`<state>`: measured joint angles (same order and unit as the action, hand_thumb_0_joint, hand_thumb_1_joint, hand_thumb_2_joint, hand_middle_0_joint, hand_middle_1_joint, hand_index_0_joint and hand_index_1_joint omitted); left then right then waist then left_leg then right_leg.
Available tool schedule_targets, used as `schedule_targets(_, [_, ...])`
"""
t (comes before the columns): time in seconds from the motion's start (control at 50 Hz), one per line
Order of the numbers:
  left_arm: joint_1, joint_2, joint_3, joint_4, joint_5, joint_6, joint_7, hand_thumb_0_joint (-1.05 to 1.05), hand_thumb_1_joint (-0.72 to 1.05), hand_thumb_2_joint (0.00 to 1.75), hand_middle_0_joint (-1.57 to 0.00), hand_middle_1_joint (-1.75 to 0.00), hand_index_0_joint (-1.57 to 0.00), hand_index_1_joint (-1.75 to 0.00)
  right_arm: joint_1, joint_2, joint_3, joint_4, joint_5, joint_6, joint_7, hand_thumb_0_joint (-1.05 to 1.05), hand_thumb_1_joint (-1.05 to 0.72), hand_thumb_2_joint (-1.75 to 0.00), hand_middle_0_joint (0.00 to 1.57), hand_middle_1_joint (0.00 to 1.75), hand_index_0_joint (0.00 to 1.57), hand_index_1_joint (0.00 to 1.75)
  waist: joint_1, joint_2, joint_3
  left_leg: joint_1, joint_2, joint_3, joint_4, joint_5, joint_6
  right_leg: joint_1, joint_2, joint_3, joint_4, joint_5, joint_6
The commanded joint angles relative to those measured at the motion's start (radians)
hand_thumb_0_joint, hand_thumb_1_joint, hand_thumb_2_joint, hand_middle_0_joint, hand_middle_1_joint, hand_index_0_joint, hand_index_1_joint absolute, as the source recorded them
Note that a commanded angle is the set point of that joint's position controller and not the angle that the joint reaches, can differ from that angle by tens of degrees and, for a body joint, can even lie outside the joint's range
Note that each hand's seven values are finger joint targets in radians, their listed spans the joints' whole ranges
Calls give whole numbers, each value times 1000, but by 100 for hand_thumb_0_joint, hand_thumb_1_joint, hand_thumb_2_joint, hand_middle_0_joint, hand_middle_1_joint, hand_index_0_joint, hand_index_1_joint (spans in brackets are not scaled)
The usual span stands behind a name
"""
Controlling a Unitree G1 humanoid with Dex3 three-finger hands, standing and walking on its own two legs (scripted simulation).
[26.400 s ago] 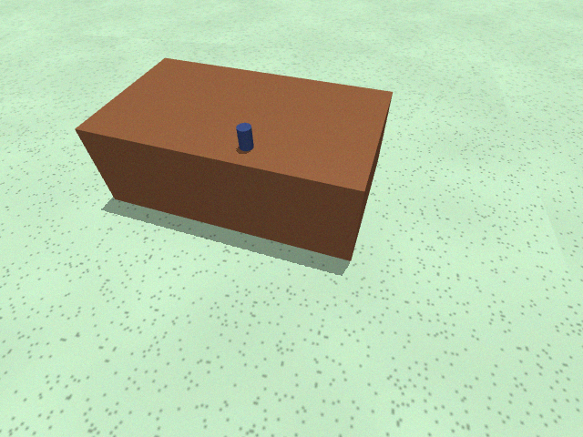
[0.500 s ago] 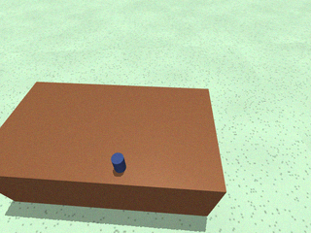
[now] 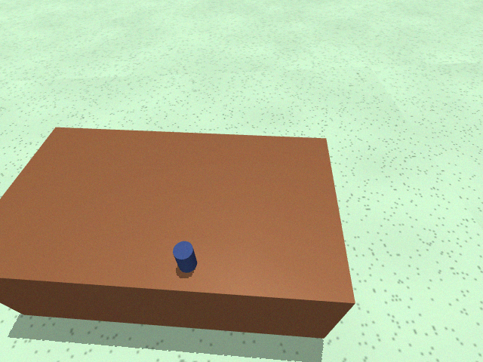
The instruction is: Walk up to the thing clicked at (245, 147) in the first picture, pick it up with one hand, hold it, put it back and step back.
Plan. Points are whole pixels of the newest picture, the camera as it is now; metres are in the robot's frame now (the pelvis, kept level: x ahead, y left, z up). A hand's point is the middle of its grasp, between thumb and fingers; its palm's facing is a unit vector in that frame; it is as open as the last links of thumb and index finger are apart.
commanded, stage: stand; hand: left
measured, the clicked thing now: (185, 257) +0.43 +0.20 -0.31
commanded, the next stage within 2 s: step back in 0.78 s
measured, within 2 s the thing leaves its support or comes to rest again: neither
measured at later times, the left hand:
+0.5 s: hand out of the picture +0.06 +0.25 -0.16, palm faces -0.01 -0.94 -0.35, open 7.4 cm
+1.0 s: hand out of the picture +0.04 +0.26 -0.16, palm faces +0.03 -0.91 -0.42, open 7.4 cm
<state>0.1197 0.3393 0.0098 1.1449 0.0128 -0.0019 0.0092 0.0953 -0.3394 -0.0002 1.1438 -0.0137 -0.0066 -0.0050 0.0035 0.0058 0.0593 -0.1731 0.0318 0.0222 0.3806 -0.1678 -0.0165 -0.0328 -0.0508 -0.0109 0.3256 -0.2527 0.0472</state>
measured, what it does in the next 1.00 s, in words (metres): shifts its weight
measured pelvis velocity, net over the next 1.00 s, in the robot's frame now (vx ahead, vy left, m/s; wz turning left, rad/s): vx -0.04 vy -0.03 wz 0.02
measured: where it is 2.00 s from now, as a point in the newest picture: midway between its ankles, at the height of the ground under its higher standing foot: outside the picture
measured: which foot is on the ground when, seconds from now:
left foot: down 0.00-1.00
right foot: down 0.00-1.00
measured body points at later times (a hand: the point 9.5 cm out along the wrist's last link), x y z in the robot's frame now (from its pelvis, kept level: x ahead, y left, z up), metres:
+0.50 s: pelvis +0.00 +0.00 +0.00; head +0.01 -0.01 +0.45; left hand +0.06 +0.30 -0.13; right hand +0.07 -0.30 -0.14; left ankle +0.02 +0.13 -0.75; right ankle -0.05 -0.15 -0.75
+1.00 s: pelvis -0.04 -0.03 -0.02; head +0.01 -0.03 +0.43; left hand +0.04 +0.30 -0.14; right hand +0.08 -0.34 -0.15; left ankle +0.02 +0.13 -0.74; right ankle -0.07 -0.14 -0.74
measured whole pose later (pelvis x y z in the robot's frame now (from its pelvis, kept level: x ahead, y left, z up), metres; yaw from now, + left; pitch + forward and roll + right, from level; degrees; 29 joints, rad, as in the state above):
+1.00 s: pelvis -0.04 -0.03 -0.02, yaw +1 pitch -1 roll +0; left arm 0.10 0.39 0.06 0.99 0.00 0.03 0.01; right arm 0.04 -0.38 -0.05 1.00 -0.01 0.05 0.01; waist 0.00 0.02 0.15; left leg -0.37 0.06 -0.02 0.58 -0.19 -0.02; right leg -0.26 0.00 -0.02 0.70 -0.39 -0.04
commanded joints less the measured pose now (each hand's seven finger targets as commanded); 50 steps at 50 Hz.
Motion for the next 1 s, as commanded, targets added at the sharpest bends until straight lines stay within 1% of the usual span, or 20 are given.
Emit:
schedule_targets(0.0, [-12,206,37,-50,5,-20,10,0,90,90,-20,-30,-20,-30,-29,-213,-41,-48,3,-18,-12,0,-90,-90,20,30,20,30,-8,1,-72,86,99,-88,-47,188,32,-67,-87,46,-60,191,-42])
schedule_targets(0.06, [-10,209,38,-53,3,-21,9,0,90,90,-20,-30,-20,-30,-34,-211,-40,-49,2,-20,-11,0,-90,-90,20,30,20,30,-4,-3,-85,96,104,-88,-38,232,33,-55,-90,44,-52,217,-44])
schedule_targets(0.18, [-15,211,41,-56,4,-19,9,0,90,90,-20,-30,-20,-30,-37,-213,-43,-49,3,-18,-10,0,-90,-90,20,30,20,30,-7,-5,-59,83,101,-93,-57,153,33,-73,-88,45,-62,154,-51])
schedule_targets(0.28, [-12,213,43,-64,3,-22,8,0,90,90,-20,-30,-20,-30,-35,-209,-44,-53,3,-21,-7,0,-90,-90,20,30,20,30,-5,-11,-71,84,101,-91,-51,203,34,-61,-90,44,-60,182,-53])
schedule_targets(0.4, [-8,216,44,-67,4,-22,8,0,90,90,-20,-30,-20,-30,-31,-209,-44,-55,3,-20,-7,0,-90,-90,20,30,20,30,-8,-11,-69,90,97,-90,-50,188,33,-64,-91,46,-67,188,-53])
schedule_targets(0.46, [-2,212,43,-68,3,-22,6,0,90,90,-20,-30,-20,-30,-28,-212,-44,-54,5,-18,-6,0,-90,-90,20,30,20,30,-9,-5,-54,82,94,-91,-58,134,31,-80,-88,47,-79,150,-52])
schedule_targets(0.54, [-2,213,44,-68,2,-22,6,0,90,90,-20,-30,-20,-30,-30,-210,-44,-56,3,-17,-6,0,-90,-90,20,30,20,30,-6,-8,-55,80,99,-97,-57,156,33,-73,-88,44,-72,142,-54])
schedule_targets(0.62, [-2,216,45,-74,2,-26,7,0,90,90,-20,-30,-20,-30,-24,-208,-43,-63,3,-19,-4,0,-90,-90,20,30,20,30,-6,-18,-76,85,100,-94,-38,229,36,-53,-92,43,-67,219,-51])
schedule_targets(0.68, [1,215,45,-74,4,-24,5,0,90,90,-20,-30,-20,-30,-21,-213,-42,-61,3,-18,-6,0,-90,-90,20,30,20,30,-8,-1,-60,74,94,-92,-53,140,34,-65,-92,50,-81,160,-52])
schedule_targets(0.74, [3,210,44,-78,3,-23,5,0,90,90,-20,-30,-20,-30,-27,-213,-41,-64,3,-20,-6,0,-90,-90,20,30,20,30,-3,6,-73,82,101,-96,-47,190,36,-58,-90,43,-71,188,-51])
schedule_targets(0.76, [-26,276,81,-98,-16,-10,10,0,90,90,-20,-30,-20,-30,-51,-274,-67,-82,16,-2,1,0,-90,-90,20,30,20,30,-16,11,21,2,93,-113,34,378,69,-127,-61,36,44,317,-58])
schedule_targets(0.8, [1,240,82,-125,-24,-3,15,0,90,90,-20,-30,-20,-30,-27,-266,-73,-104,28,7,3,0,-90,-90,20,30,20,30,-17,55,-52,16,129,-127,56,499,113,-115,-28,-2,154,299,-66])
schedule_targets(0.84, [32,209,80,-148,-22,10,16,0,90,90,-20,-30,-20,-30,-26,-298,-92,-137,26,18,3,0,-90,-90,20,30,20,30,-19,125,-109,-8,196,-199,17,487,188,-129,33,-28,308,152,-70])
schedule_targets(0.86, [43,201,82,-154,-18,18,13,0,90,90,-20,-30,-20,-30,-42,-311,-103,-155,21,23,2,0,-90,-90,20,30,20,30,-17,169,-131,-35,233,-238,7,458,221,-130,53,-26,386,8,-73])
schedule_targets(0.88, [73,196,86,-160,-16,24,12,0,90,90,-20,-30,-20,-30,-63,-315,-106,-177,17,27,-1,0,-90,-90,20,30,20,30,0,197,-146,-63,259,-244,13,432,250,-140,60,-18,451,-146,-80])
schedule_targets(0.9, [97,198,87,-167,-12,30,11,0,90,90,-20,-30,-20,-30,-81,-321,-113,-199,8,32,-3,0,-90,-90,20,30,20,30,8,218,-155,-103,272,-245,26,389,268,-142,56,1,502,-226,-88])
schedule_targets(0.92, [128,195,92,-163,-11,34,10,0,90,90,-20,-30,-20,-30,-105,-314,-115,-217,2,39,-6,0,-90,-90,20,30,20,30,25,210,-157,-138,266,-235,55,347,268,-135,51,7,495,-222,-94])
schedule_targets(0.94, [146,192,97,-162,-10,34,9,0,90,90,-20,-30,-20,-30,-124,-300,-112,-233,1,46,-6,0,-90,-90,20,30,20,30,36,186,-147,-178,234,-212,107,311,246,-120,50,5,436,-168,-98])
schedule_targets(0.96, [172,191,98,-161,-5,30,11,0,90,90,-20,-30,-20,-30,-152,-280,-107,-247,4,54,-5,0,-90,-90,20,30,20,30,63,150,-127,-172,179,-185,194,232,196,-139,24,29,287,-70,-100])
schedule_targets(0.98, [153,240,107,-182,8,19,15,0,90,90,-20,-30,-20,-30,-147,-234,-96,-263,17,60,-2,0,-90,-90,20,30,20,30,62,-26,-83,-199,38,-128,341,82,120,-197,-86,169,81,96,-115])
